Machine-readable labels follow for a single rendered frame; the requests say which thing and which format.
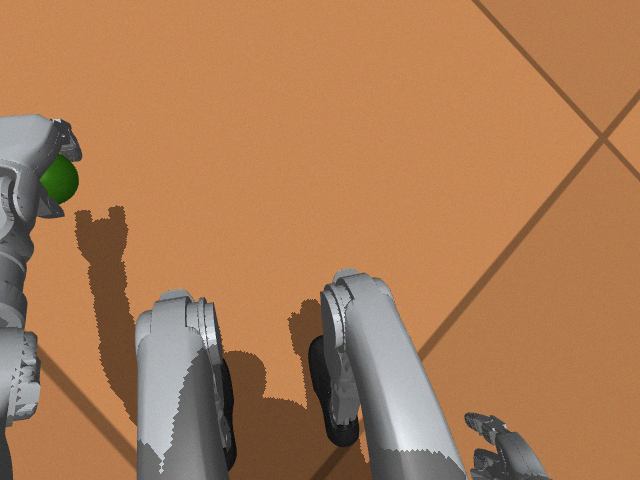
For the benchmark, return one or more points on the ball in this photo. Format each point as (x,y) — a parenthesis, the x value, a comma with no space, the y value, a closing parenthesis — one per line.
(61,179)

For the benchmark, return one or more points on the right robot foot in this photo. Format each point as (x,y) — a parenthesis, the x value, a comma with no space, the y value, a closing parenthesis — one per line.
(340,435)

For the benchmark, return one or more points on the left robot arm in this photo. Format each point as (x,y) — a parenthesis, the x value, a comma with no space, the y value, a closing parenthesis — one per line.
(20,191)

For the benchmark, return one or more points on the left robot hand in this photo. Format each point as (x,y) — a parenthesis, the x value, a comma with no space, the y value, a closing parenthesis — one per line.
(34,142)

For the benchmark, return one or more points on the left robot foot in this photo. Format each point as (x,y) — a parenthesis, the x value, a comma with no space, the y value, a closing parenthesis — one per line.
(230,451)

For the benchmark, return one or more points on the right robot hand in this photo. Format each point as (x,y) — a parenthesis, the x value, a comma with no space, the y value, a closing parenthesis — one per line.
(515,459)

